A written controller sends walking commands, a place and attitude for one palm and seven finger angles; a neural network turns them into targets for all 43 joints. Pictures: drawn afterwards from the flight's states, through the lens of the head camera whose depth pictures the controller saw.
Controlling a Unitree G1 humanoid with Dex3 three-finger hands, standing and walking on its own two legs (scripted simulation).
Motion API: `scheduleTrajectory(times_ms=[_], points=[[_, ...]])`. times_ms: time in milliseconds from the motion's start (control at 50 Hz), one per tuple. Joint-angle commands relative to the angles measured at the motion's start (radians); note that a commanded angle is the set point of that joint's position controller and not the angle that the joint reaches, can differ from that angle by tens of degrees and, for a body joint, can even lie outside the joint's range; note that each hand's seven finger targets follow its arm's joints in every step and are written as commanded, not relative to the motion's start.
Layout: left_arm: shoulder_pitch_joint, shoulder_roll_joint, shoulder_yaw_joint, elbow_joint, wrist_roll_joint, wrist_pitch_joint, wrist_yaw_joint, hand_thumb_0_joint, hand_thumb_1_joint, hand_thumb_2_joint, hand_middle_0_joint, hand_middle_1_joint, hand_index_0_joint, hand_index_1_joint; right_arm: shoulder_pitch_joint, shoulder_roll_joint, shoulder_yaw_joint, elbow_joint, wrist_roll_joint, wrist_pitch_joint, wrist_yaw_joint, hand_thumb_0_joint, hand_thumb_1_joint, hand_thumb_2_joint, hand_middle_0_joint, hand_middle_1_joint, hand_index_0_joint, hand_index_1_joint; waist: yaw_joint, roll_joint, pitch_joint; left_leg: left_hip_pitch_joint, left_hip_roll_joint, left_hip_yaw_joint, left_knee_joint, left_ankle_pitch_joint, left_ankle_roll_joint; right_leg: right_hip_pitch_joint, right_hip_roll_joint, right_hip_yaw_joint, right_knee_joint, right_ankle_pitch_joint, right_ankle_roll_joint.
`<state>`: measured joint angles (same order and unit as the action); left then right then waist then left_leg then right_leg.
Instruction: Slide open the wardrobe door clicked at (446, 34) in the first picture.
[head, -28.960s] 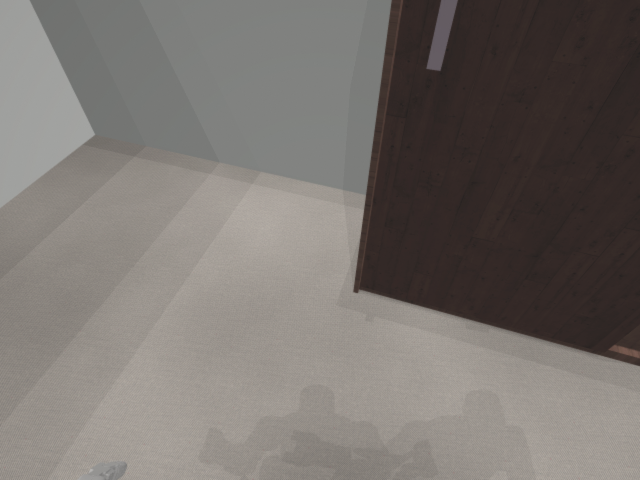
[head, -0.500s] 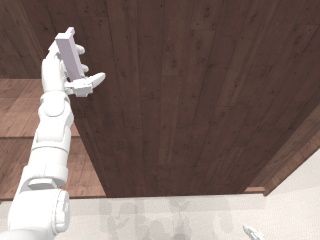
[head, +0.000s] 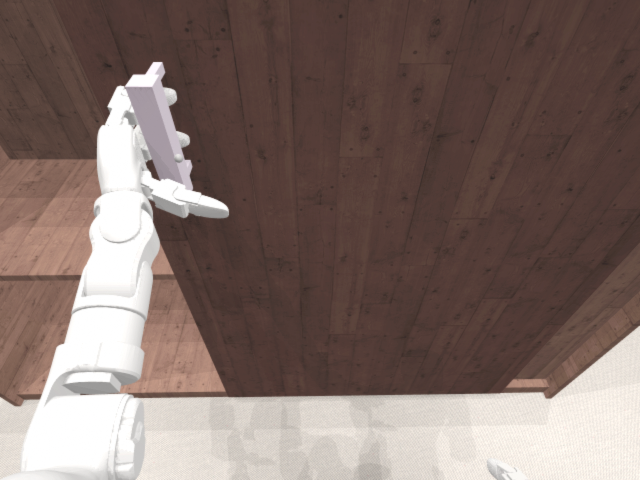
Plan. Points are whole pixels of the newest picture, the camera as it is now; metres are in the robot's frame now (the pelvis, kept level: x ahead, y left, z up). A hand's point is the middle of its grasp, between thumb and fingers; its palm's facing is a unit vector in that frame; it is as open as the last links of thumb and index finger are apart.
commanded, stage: slip the hand off the handle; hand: left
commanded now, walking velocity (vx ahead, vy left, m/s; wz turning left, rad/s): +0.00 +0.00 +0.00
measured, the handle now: (168, 133) +0.45 +0.21 +0.22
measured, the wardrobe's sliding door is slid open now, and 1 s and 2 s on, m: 0.65 0.65 0.65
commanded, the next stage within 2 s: draw the hand back to the body in 1.20 s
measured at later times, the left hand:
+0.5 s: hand (119, 158) +0.40 +0.25 +0.21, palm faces +0.33 -0.94 -0.11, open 14.7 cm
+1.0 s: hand (92, 209) +0.32 +0.25 +0.21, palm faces +0.35 -0.93 -0.10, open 14.7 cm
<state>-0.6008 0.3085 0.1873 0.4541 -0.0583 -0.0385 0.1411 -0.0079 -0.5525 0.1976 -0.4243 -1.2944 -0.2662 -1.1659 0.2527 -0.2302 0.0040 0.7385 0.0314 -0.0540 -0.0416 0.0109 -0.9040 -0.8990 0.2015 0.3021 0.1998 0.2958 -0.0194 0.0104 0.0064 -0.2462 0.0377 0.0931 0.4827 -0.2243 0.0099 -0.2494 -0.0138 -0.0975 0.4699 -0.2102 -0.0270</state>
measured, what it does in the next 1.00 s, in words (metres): stands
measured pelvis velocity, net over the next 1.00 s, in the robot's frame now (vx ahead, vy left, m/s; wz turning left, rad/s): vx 0.01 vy -0.01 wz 0.00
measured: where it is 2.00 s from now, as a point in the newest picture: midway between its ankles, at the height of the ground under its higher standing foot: outside the picture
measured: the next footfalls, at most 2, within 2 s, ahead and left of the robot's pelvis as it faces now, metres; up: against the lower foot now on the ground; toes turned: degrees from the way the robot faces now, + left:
none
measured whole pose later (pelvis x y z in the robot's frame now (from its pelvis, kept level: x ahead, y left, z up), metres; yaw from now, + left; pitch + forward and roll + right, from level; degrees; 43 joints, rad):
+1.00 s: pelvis +0.01 -0.01 +0.00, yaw +0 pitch -4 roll +0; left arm -0.19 0.35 0.35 0.05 -0.18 0.03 -0.02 -0.01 -0.56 0.20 -0.25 -1.15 -0.26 -1.15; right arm 0.19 -0.24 0.03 0.69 0.06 -0.08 -0.09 0.01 -0.90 -0.90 0.20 0.30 0.20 0.30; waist 0.04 0.03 0.00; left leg -0.14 0.05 0.09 0.46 -0.24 -0.01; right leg -0.15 0.00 -0.10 0.46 -0.24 -0.04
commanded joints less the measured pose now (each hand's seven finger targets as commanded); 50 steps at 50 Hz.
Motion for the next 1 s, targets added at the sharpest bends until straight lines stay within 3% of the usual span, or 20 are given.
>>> scheduleTrajectory(times_ms=[0, 20, 60, 120, 180, 220, 260, 300, 340, 360, 380, 460, 540, 600, 700, 720, 780, 820, 900, 980], points=[[-0.434, 0.197, 0.060, -0.235, -0.007, -0.039, 0.003, 0.000, -0.550, 0.200, -0.250, -1.150, -0.250, -1.150, -0.059, -0.152, -0.043, -0.127, 0.005, -0.038, -0.023, 0.000, -0.900, -0.900, 0.200, 0.300, 0.200, 0.300, -0.006, -0.037, -0.248, 0.127, -0.007, -0.078, -0.079, 0.160, 0.024, 0.070, 0.019, 0.072, -0.082, 0.113, -0.002], [-0.423, 0.246, 0.107, -0.231, -0.008, -0.036, 0.007, 0.000, -0.550, 0.200, -0.250, -1.150, -0.250, -1.150, -0.067, -0.156, -0.040, -0.128, 0.001, -0.033, -0.029, 0.000, -0.900, -0.900, 0.200, 0.300, 0.200, 0.300, 0.007, -0.029, -0.237, 0.119, -0.010, -0.077, -0.083, 0.154, 0.025, 0.079, 0.018, 0.075, -0.086, 0.107, -0.002], [-0.448, 0.239, 0.099, -0.265, -0.003, -0.038, 0.007, 0.000, -0.550, 0.200, -0.250, -1.150, -0.250, -1.150, -0.069, -0.147, -0.037, -0.133, 0.000, -0.028, -0.031, 0.000, -0.900, -0.900, 0.200, 0.300, 0.200, 0.300, 0.002, -0.016, -0.254, 0.132, -0.008, -0.072, -0.083, 0.181, 0.024, 0.089, 0.015, 0.075, -0.080, 0.135, -0.002], [-0.382, 0.313, 0.178, -0.251, -0.009, -0.030, 0.006, 0.000, -0.550, 0.200, -0.250, -1.150, -0.250, -1.150, -0.079, -0.148, -0.032, -0.138, -0.001, -0.016, -0.039, 0.000, -0.900, -0.900, 0.200, 0.300, 0.200, 0.300, 0.026, -0.010, -0.250, 0.117, -0.009, -0.067, -0.089, 0.186, 0.023, 0.119, 0.015, 0.078, -0.081, 0.145, -0.005], [-0.362, 0.296, 0.163, -0.298, -0.011, -0.034, -0.007, 0.000, -0.550, 0.200, -0.250, -1.150, -0.250, -1.150, -0.085, -0.141, -0.034, -0.151, 0.001, -0.015, -0.038, 0.000, -0.900, -0.900, 0.200, 0.300, 0.200, 0.300, 0.023, 0.006, -0.277, 0.133, -0.008, -0.057, -0.084, 0.218, 0.022, 0.137, 0.014, 0.081, -0.074, 0.190, -0.005], [-0.344, 0.308, 0.172, -0.296, -0.011, -0.032, -0.018, 0.000, -0.550, 0.200, -0.250, -1.150, -0.250, -1.150, -0.087, -0.145, -0.032, -0.154, 0.004, -0.012, -0.039, 0.000, -0.900, -0.900, 0.200, 0.300, 0.200, 0.300, 0.022, 0.024, -0.254, 0.135, -0.008, -0.056, -0.087, 0.209, 0.022, 0.127, 0.015, 0.081, -0.078, 0.180, -0.005], [-0.368, 0.283, 0.132, -0.288, -0.012, -0.031, -0.040, 0.000, -0.550, 0.200, -0.250, -1.150, -0.250, -1.150, -0.080, -0.147, -0.031, -0.152, 0.008, -0.015, -0.041, 0.000, -0.900, -0.900, 0.200, 0.300, 0.200, 0.300, 0.001, 0.010, -0.236, 0.126, -0.009, -0.058, -0.086, 0.171, 0.025, 0.103, 0.014, 0.083, -0.086, 0.148, -0.001], [-0.389, 0.310, 0.146, -0.254, -0.023, -0.032, -0.067, 0.000, -0.550, 0.200, -0.250, -1.150, -0.250, -1.150, -0.070, -0.158, -0.034, -0.141, 0.011, -0.018, -0.045, 0.000, -0.900, -0.900, 0.200, 0.300, 0.200, 0.300, -0.015, -0.004, -0.208, 0.120, -0.009, -0.059, -0.082, 0.137, 0.029, 0.081, 0.013, 0.087, -0.098, 0.120, 0.000], [-0.393, 0.343, 0.166, -0.267, -0.032, -0.045, -0.097, 0.000, -0.550, 0.200, -0.250, -1.150, -0.250, -1.150, -0.060, -0.162, -0.040, -0.142, 0.016, -0.021, -0.048, 0.000, -0.900, -0.900, 0.200, 0.300, 0.200, 0.300, -0.009, 0.030, -0.244, 0.129, -0.012, -0.060, -0.076, 0.149, 0.029, 0.095, 0.012, 0.092, -0.092, 0.135, -0.002], [-0.405, 0.310, 0.134, -0.283, -0.038, -0.052, -0.114, 0.000, -0.550, 0.200, -0.250, -1.150, -0.250, -1.150, -0.058, -0.158, -0.040, -0.144, 0.018, -0.025, -0.046, 0.000, -0.900, -0.900, 0.200, 0.300, 0.200, 0.300, -0.013, 0.041, -0.256, 0.136, -0.014, -0.062, -0.075, 0.150, 0.028, 0.095, 0.011, 0.093, -0.090, 0.138, -0.002], [-0.390, 0.338, 0.163, -0.269, -0.045, -0.056, -0.124, 0.000, -0.550, 0.200, -0.250, -1.150, -0.250, -1.150, -0.051, -0.161, -0.044, -0.138, 0.019, -0.028, -0.047, 0.000, -0.900, -0.900, 0.200, 0.300, 0.200, 0.300, -0.009, 0.048, -0.258, 0.136, -0.012, -0.065, -0.070, 0.151, 0.027, 0.093, 0.013, 0.093, -0.088, 0.139, -0.004], [-0.379, 0.331, 0.153, -0.247, -0.063, -0.068, -0.156, 0.000, -0.550, 0.200, -0.250, -1.150, -0.250, -1.150, -0.034, -0.166, -0.046, -0.131, 0.028, -0.036, -0.047, 0.000, -0.900, -0.900, 0.200, 0.300, 0.200, 0.300, -0.016, 0.051, -0.234, 0.127, -0.013, -0.072, -0.067, 0.146, 0.026, 0.073, 0.013, 0.088, -0.085, 0.138, -0.003], [-0.279, 0.360, 0.202, -0.274, -0.078, -0.066, -0.166, 0.000, -0.550, 0.200, -0.250, -1.150, -0.250, -1.150, -0.036, -0.170, -0.052, -0.146, 0.031, -0.044, -0.045, 0.000, -0.900, -0.900, 0.200, 0.300, 0.200, 0.300, 0.016, 0.043, -0.268, 0.119, -0.013, -0.071, -0.068, 0.164, 0.026, 0.112, 0.010, 0.090, -0.075, 0.159, -0.005], [-0.173, 0.338, 0.212, -0.372, -0.089, -0.065, -0.169, 0.000, -0.550, 0.200, -0.250, -1.150, -0.250, -1.150, -0.047, -0.163, -0.055, -0.168, 0.033, -0.049, -0.036, 0.000, -0.900, -0.900, 0.200, 0.300, 0.200, 0.300, 0.037, 0.039, -0.297, 0.136, -0.012, -0.069, -0.065, 0.234, 0.022, 0.150, 0.015, 0.084, -0.057, 0.231, -0.006], [-0.042, 0.332, 0.252, -0.493, -0.111, -0.045, -0.156, 0.000, -0.550, 0.200, -0.250, -1.150, -0.250, -1.150, -0.088, -0.158, -0.048, -0.186, 0.033, -0.057, -0.035, 0.000, -0.900, -0.900, 0.200, 0.300, 0.200, 0.300, 0.054, 0.015, -0.250, 0.126, -0.010, -0.058, -0.074, 0.231, 0.021, 0.157, 0.015, 0.079, -0.058, 0.240, 0.002], [-0.021, 0.358, 0.279, -0.520, -0.110, -0.040, -0.149, 0.000, -0.550, 0.200, -0.250, -1.150, -0.250, -1.150, -0.101, -0.159, -0.046, -0.187, 0.031, -0.058, -0.038, 0.000, -0.900, -0.900, 0.200, 0.300, 0.200, 0.300, 0.062, 0.032, -0.240, 0.124, -0.009, -0.054, -0.072, 0.231, 0.022, 0.163, 0.013, 0.081, -0.057, 0.238, 0.001], [-0.018, 0.310, 0.240, -0.582, -0.109, -0.023, -0.139, 0.000, -0.550, 0.200, -0.250, -1.150, -0.250, -1.150, -0.128, -0.147, -0.036, -0.193, 0.030, -0.064, -0.042, 0.000, -0.900, -0.900, 0.200, 0.300, 0.200, 0.300, 0.050, 0.043, -0.212, 0.136, -0.011, -0.055, -0.082, 0.195, 0.020, 0.140, 0.015, 0.079, -0.070, 0.189, 0.003], [0.022, 0.323, 0.258, -0.613, -0.109, -0.017, -0.135, 0.000, -0.550, 0.200, -0.250, -1.150, -0.250, -1.150, -0.143, -0.148, -0.033, -0.193, 0.026, -0.069, -0.046, 0.000, -0.900, -0.900, 0.200, 0.300, 0.200, 0.300, 0.056, 0.044, -0.213, 0.146, -0.010, -0.051, -0.076, 0.201, 0.022, 0.145, 0.014, 0.083, -0.071, 0.198, 0.003], [0.050, 0.281, 0.222, -0.612, -0.124, 0.000, -0.159, 0.000, -0.550, 0.200, -0.250, -1.150, -0.250, -1.150, -0.165, -0.142, -0.022, -0.190, 0.029, -0.076, -0.055, 0.000, -0.900, -0.900, 0.200, 0.300, 0.200, 0.300, 0.042, 0.024, -0.163, 0.138, -0.015, -0.053, -0.083, 0.135, 0.022, 0.118, 0.011, 0.086, -0.093, 0.130, 0.009], [0.096, 0.268, 0.215, -0.646, -0.138, 0.014, -0.180, 0.000, -0.550, 0.200, -0.250, -1.150, -0.250, -1.150, -0.185, -0.137, -0.015, -0.197, 0.032, -0.084, -0.060, 0.000, -0.900, -0.900, 0.200, 0.300, 0.200, 0.300, 0.048, 0.020, -0.160, 0.145, -0.019, -0.057, -0.082, 0.121, 0.022, 0.119, 0.007, 0.084, -0.098, 0.115, 0.010]])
